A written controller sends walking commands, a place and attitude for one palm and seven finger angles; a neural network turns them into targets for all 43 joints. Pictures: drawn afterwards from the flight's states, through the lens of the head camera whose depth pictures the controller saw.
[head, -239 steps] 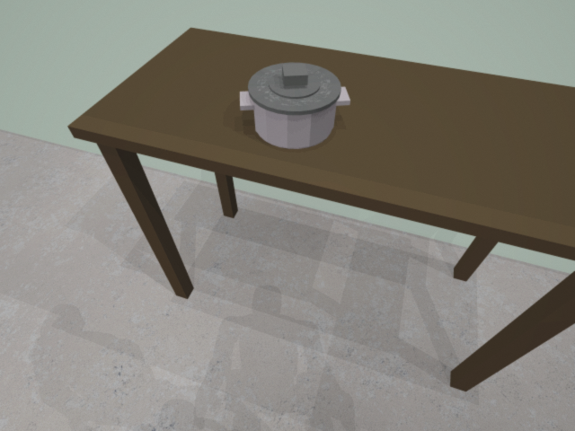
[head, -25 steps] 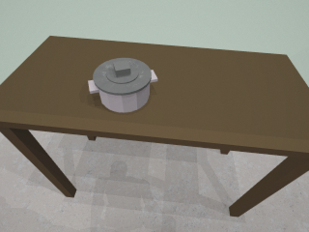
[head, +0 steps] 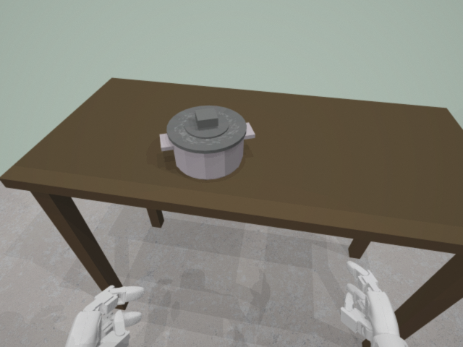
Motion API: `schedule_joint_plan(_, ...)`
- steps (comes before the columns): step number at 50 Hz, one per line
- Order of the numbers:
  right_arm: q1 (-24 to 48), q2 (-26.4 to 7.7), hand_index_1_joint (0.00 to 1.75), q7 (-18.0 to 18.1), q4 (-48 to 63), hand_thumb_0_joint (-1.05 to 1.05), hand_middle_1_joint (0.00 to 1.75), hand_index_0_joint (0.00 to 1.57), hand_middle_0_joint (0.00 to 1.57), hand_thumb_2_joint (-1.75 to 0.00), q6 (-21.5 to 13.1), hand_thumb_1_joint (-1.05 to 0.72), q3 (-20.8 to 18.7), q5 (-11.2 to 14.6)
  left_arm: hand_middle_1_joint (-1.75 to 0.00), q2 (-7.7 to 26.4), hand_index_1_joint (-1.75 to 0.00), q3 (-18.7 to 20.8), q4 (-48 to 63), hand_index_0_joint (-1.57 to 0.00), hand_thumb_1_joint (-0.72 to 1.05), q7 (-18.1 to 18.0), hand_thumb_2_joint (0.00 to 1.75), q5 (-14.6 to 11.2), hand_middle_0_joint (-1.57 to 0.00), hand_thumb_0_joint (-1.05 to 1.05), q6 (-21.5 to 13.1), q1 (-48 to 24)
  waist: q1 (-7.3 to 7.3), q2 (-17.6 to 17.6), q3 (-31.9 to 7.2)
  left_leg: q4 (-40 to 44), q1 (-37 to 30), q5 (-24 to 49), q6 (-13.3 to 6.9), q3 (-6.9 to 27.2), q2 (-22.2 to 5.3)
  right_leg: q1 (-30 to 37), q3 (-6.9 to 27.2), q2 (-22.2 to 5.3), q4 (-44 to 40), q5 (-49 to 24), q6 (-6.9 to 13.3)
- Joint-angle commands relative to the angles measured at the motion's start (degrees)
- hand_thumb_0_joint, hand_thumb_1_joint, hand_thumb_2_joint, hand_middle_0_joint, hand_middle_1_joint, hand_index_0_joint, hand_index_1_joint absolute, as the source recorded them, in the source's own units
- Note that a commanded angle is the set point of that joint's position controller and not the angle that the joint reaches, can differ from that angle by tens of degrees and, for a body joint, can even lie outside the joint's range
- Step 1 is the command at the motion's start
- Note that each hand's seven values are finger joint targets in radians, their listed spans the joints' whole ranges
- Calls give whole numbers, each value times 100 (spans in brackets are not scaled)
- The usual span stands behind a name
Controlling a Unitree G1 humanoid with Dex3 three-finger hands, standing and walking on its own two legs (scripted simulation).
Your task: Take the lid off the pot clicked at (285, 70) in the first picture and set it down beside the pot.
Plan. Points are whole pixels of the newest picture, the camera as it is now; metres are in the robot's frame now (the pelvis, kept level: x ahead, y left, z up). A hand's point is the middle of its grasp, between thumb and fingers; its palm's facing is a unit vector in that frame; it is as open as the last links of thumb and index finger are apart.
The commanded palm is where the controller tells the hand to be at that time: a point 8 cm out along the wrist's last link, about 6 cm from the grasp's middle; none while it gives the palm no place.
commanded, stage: lift the closed hand beside the body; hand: left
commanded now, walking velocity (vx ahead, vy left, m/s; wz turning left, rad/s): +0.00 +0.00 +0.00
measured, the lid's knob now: (206, 117) +0.54 +0.10 +0.14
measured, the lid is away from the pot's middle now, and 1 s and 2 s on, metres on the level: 0.00 0.00 0.00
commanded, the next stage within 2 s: raise the hand higher, near the body in 0.26 s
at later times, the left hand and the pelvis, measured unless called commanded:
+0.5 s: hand (76, 306) +0.15 +0.23 +0.09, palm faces +0.31 -0.84 -0.44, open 3.1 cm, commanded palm +0.10 +0.27 +0.12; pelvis +0.01 -0.01 +0.00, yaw +1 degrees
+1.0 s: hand (64, 269) +0.17 +0.23 +0.15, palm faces +0.37 -0.82 -0.43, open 3.1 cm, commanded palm +0.12 +0.26 +0.18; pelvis +0.01 -0.01 +0.00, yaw +1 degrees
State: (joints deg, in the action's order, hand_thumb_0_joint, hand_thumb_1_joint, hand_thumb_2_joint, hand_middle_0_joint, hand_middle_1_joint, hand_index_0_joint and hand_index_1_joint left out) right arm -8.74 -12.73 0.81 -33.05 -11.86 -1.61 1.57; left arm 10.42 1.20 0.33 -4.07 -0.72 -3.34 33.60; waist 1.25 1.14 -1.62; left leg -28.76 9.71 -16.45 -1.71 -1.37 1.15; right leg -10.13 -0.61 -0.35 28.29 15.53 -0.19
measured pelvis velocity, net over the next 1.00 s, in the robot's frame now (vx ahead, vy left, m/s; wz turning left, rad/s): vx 0.01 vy -0.01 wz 0.01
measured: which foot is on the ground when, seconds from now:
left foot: down 0.00-1.00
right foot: down 0.00-1.00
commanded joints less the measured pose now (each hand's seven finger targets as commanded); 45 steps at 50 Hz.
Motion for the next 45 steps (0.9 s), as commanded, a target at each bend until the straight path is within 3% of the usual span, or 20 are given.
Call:
schedule_joint_plan(1,294,-509,30,113,1006,0,30,20,20,-90,-104,-90,-107,-64,-121,835,-121,643,1820,-104,90,-39,90,-43,-104,0,-424,65,21,133,216,446,127,620,73,69,-149,-440,-169,9,-591,-447,99)
schedule_joint_plan(3,241,-463,30,160,1077,0,30,20,20,-90,-104,-90,-51,-95,-131,789,-131,559,2261,-112,90,-25,90,-49,-112,0,-445,26,32,302,40,423,19,706,46,87,-132,-344,-129,-7,-555,-543,103)
schedule_joint_plan(5,213,-453,30,203,1060,0,30,20,20,-90,-78,-90,-30,-124,-140,809,-140,656,2371,-121,90,-36,90,-57,-121,0,-382,201,62,268,-99,377,-52,984,25,64,-120,-219,-140,-1,-528,-837,91)
schedule_joint_plan(6,269,-493,30,196,1068,0,30,20,20,-90,-68,-90,-42,-127,-145,1001,-145,868,2519,-126,90,-56,90,-72,-126,0,-386,202,55,135,-156,311,-62,1019,33,84,-126,-228,-167,19,-552,-861,86)
schedule_joint_plan(7,291,-456,30,212,1087,0,30,20,20,-90,-70,-90,0,-133,-150,870,-150,723,2687,-130,90,-38,90,-66,-130,0,-391,125,46,213,-101,338,-71,1059,30,100,-123,-213,-168,7,-550,-894,87)
schedule_joint_plan(11,423,-445,30,267,1004,0,30,20,20,-90,-32,-90,-15,-129,-150,1177,-150,1174,2730,-130,90,-84,90,-86,-130,0,-298,398,158,-46,-110,352,-97,1160,13,115,-147,-76,-191,8,-610,-965,67)
schedule_joint_plan(15,486,-341,30,306,908,0,30,20,20,-90,-122,-90,41,-141,-150,1288,-150,1344,3165,-130,90,-119,90,-68,-130,0,-325,560,266,305,-223,424,-218,1533,17,158,-156,161,-210,-30,-555,-1205,84)
schedule_joint_plan(16,571,-358,30,281,874,0,30,20,20,-90,-128,-90,15,-123,-150,1408,-150,1547,3174,-130,90,-130,90,-81,-130,0,-315,706,304,149,-223,407,-202,1597,30,168,-169,191,-224,-8,-567,-1249,84)
schedule_joint_plan(20,608,-337,30,307,790,0,30,20,20,-90,-132,-90,-9,-101,-150,1251,-150,1447,3076,-130,90,-101,90,-59,-130,0,-347,785,282,-63,76,463,-175,1526,7,147,-201,50,-234,-15,-636,-1145,43)
schedule_joint_plan(21,678,-363,30,297,769,0,30,20,20,-90,-132,-90,-42,-81,-150,1341,-150,1584,2989,-130,90,-105,90,-76,-130,0,-350,828,288,-272,75,452,-138,1443,2,149,-203,35,-245,4,-661,-1064,36)
schedule_joint_plan(24,639,-368,30,335,800,0,30,20,20,-90,-202,-90,-42,-77,-150,1535,-150,1712,3490,-130,90,-137,90,-63,-130,0,-505,705,331,-11,-125,484,-274,1461,-13,134,-202,112,-193,-38,-686,-1034,38)
schedule_joint_plan(26,660,-378,30,341,751,0,30,20,20,-90,-217,-90,-62,-65,-150,1682,-150,1931,3491,-130,90,-173,90,-80,-130,0,-519,696,343,-67,-132,472,-268,1411,2,125,-201,117,-179,-15,-702,-982,35)
schedule_joint_plan(27,655,-335,30,340,772,0,30,20,20,-90,-244,-90,-34,-70,-150,1519,-150,1766,3589,-130,90,-156,90,-75,-130,0,-562,647,316,48,-64,480,-269,1415,-11,102,-189,94,-188,-41,-713,-1001,37)
schedule_joint_plan(31,637,-389,30,341,737,0,30,20,20,-90,-237,-90,-84,-44,-150,1688,-150,2008,3653,-130,90,-183,90,-100,-130,0,-611,666,341,58,-103,483,-309,1475,4,108,-215,118,-168,-22,-701,-1068,40)
schedule_joint_plan(34,585,-363,30,346,724,0,30,20,20,-90,-277,-90,-70,-58,-150,1582,-150,1872,3749,-130,90,-185,90,-87,-130,0,-666,542,313,208,-85,499,-362,1473,-2,88,-206,97,-179,-47,-703,-1070,43)
schedule_joint_plan(36,624,-373,30,336,704,0,30,20,20,-90,-246,-90,-97,-47,-150,1714,-150,2108,3665,-130,90,-199,90,-107,-130,0,-668,606,343,41,-29,486,-335,1510,3,84,-214,97,-168,-18,-712,-1146,48)
schedule_joint_plan(40,580,-360,30,316,746,0,30,20,20,-90,-243,-90,-52,-57,-150,1646,-150,1994,3975,-130,90,-172,90,-116,-130,0,-733,346,316,314,-68,493,-390,1647,10,86,-218,143,-157,-49,-689,-1283,58)
schedule_joint_plan(41,609,-390,30,301,748,0,30,20,20,-90,-247,-90,-72,-43,-150,1775,-150,2143,4076,-130,90,-183,90,-132,-130,0,-746,324,321,257,-103,456,-412,1671,22,94,-233,138,-137,-21,-695,-1323,66)
schedule_joint_plan(42,593,-352,30,294,767,0,30,20,20,-90,-262,-90,-34,-59,-150,1632,-150,1982,4165,-130,90,-159,90,-130,-130,0,-774,247,292,255,-138,463,-431,1712,12,93,-222,162,-163,-43,-684,-1368,63)
schedule_joint_plan(45,576,-382,30,292,751,0,30,20,20,-90,-197,-90,-30,-61,-150,1659,-150,2043,3983,-130,90,-153,90,-144,-130,0,-746,70,288,67,60,529,-357,1545,13,116,-243,84,-173,-26,-729,-1176,59)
